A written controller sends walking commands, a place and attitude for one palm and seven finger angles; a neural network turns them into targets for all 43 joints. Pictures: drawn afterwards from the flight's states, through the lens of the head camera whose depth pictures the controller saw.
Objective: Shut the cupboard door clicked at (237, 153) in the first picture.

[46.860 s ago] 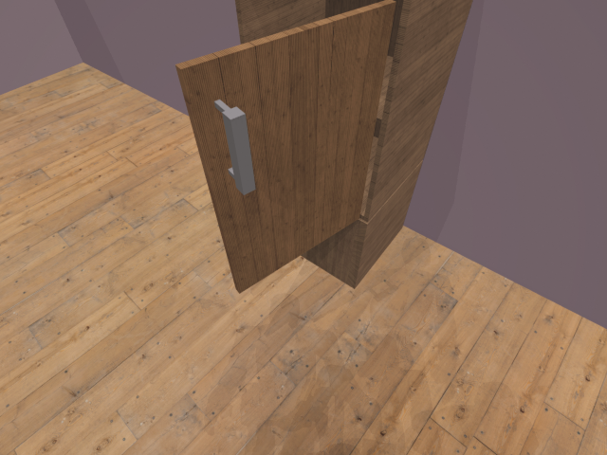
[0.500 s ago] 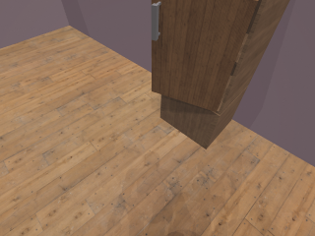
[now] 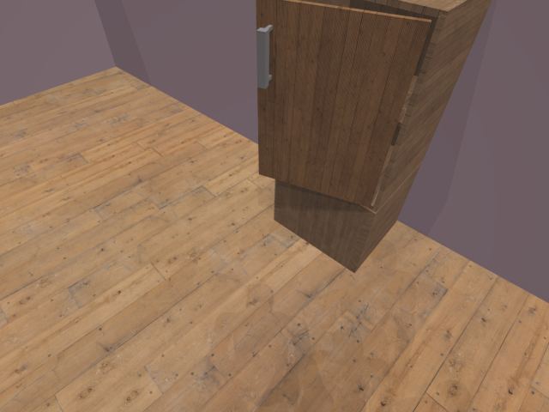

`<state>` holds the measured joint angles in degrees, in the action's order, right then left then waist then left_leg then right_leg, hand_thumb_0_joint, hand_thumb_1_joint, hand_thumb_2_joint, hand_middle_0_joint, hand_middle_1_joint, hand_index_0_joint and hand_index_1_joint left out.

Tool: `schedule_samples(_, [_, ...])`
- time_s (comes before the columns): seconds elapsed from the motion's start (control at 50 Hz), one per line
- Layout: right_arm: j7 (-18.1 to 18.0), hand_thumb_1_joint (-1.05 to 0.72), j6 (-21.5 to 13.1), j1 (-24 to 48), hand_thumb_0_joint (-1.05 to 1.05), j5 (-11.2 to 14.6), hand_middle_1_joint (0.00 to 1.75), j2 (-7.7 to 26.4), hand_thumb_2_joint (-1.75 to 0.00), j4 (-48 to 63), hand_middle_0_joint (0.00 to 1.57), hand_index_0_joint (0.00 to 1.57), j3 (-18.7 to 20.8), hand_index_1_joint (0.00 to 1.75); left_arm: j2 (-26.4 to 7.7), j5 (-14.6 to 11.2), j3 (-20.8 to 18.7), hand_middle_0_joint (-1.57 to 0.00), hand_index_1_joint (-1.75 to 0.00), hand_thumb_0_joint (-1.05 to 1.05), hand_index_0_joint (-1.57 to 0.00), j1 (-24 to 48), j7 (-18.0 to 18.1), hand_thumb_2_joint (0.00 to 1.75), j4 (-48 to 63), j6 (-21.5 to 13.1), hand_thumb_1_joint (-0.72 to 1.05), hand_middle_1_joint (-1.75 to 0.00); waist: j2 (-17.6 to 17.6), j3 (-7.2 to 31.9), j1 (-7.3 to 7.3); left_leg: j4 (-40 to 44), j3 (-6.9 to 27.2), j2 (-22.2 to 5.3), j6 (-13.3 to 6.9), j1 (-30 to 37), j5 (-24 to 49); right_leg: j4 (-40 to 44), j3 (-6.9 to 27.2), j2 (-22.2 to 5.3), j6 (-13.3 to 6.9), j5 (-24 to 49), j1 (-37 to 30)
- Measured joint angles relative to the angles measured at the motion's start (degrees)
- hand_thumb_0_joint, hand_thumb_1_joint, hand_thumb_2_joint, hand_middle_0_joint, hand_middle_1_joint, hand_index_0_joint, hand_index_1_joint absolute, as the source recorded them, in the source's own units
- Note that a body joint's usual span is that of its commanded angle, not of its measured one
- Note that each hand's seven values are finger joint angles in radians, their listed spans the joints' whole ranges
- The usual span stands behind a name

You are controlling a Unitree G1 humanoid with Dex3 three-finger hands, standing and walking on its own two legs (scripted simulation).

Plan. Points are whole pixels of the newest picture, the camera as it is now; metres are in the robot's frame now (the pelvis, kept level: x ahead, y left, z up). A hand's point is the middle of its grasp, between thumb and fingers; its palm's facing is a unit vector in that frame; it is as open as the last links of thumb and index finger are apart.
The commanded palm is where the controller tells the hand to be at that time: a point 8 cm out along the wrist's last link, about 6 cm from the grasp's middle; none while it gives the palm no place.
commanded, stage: let the arm hang, fingers relaxed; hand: left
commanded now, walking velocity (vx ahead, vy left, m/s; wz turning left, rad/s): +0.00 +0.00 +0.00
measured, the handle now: (266, 56) +0.96 +0.06 +0.11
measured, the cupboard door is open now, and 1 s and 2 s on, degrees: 18 18 18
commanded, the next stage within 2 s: look to check the result in 0.04 s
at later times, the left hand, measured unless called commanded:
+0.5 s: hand out of the picture +0.00 +0.17 -0.17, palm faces +0.00 -0.98 -0.21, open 7.4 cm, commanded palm none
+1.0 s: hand out of the picture +0.05 +0.18 -0.18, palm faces +0.08 -0.97 -0.22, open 7.4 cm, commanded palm none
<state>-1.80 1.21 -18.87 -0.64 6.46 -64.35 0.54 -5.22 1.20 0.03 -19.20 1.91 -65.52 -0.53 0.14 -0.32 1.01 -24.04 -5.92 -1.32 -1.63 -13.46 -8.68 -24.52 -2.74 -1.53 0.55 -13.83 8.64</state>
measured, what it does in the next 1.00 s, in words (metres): stands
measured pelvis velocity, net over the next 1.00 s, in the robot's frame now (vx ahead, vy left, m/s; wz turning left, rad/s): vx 0.03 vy -0.01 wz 0.08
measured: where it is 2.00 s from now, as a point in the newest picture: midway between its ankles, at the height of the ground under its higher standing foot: outside the picture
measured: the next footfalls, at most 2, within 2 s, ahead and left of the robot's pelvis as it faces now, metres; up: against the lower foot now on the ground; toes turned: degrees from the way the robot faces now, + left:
right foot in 1.50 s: +0.11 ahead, -0.15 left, +0.00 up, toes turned +24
left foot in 1.82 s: +0.01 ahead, +0.11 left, +0.00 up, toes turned +41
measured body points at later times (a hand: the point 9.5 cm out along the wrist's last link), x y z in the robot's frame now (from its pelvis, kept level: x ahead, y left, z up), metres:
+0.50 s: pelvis +0.01 -0.01 +0.00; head +0.02 -0.01 +0.45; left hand +0.00 +0.22 -0.16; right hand +0.00 -0.24 -0.16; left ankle +0.05 +0.10 -0.74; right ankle +0.00 -0.13 -0.74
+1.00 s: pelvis +0.03 -0.01 -0.01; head +0.05 -0.01 +0.44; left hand +0.05 +0.23 -0.16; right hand +0.06 -0.25 -0.16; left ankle +0.05 +0.10 -0.74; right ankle +0.00 -0.13 -0.74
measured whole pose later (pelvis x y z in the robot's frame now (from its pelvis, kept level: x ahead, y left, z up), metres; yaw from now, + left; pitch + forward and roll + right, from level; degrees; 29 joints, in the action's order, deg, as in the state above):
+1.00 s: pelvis +0.03 -0.01 -0.01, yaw +4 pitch -1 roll -1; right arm -1.1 2.7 -13.3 -0.7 10.8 -62.0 1.4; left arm -10.1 1.2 -2.0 -12.4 1.8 -61.5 0.5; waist 0.9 -3.9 1.5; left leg -32.1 -2.1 -1.5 -0.1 -16.6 -13.9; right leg -27.5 -7.3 -1.4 -0.5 -18.7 7.6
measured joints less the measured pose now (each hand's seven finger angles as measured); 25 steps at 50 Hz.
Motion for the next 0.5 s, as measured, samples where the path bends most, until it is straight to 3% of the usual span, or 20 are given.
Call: schedule_samples(0.5, [0.14, -0.91, -0.14, 2.65, 0.01, 0.19, 0.30, 3.39, -0.90, -0.25, 0.20, 0.20, 0.28, 0.30, -4.28, -0.16, -0.50, -0.20, -0.30, 0.00, -0.20, 2.47, -0.33, 0.90, -0.41, 0.06, 0.90, -0.29, 0.61, -2.16, 0.00, 1.26, -0.06, -0.54, 0.74, 1.64, -0.31, 1.69, 0.13, 0.65, -0.58, -0.08, -1.71])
